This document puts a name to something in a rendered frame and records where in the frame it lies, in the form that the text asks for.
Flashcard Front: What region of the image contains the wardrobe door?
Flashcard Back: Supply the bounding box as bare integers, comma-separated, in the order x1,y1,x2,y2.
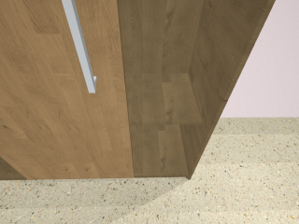
0,157,19,174
0,0,135,180

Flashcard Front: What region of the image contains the handle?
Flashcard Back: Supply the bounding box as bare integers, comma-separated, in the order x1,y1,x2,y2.
62,0,97,93

